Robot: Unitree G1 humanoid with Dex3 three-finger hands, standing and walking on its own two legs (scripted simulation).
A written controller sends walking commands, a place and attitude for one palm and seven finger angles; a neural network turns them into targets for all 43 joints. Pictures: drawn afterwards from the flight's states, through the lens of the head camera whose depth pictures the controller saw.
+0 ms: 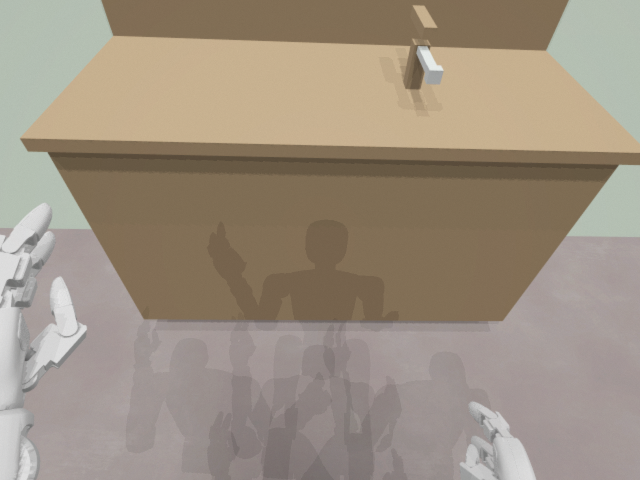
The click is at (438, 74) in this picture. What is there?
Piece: tap's lever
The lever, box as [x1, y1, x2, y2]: [424, 65, 443, 84]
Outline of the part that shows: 427,65 424,77 426,83 439,84 443,71 440,65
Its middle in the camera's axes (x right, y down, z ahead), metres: +0.23 -0.33 +0.78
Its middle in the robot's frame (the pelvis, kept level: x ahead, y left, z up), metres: +0.83 -0.17 +0.14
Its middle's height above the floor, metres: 0.91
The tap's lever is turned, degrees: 0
